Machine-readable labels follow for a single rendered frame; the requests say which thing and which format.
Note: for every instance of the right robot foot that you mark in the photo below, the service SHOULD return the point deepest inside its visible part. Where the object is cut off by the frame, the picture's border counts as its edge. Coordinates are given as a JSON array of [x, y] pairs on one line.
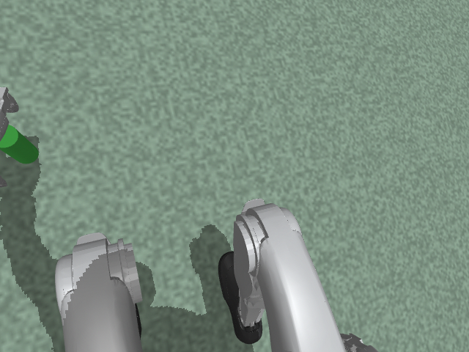
[[230, 290]]

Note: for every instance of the can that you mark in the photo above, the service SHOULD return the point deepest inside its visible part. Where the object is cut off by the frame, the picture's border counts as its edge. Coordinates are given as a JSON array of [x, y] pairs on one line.
[[18, 147]]

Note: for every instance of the left robot hand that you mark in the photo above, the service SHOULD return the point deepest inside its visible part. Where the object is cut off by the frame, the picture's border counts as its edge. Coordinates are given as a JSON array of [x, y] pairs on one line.
[[7, 104]]

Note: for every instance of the right robot hand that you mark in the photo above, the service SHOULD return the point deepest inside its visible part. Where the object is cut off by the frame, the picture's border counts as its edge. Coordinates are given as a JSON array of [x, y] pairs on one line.
[[353, 343]]

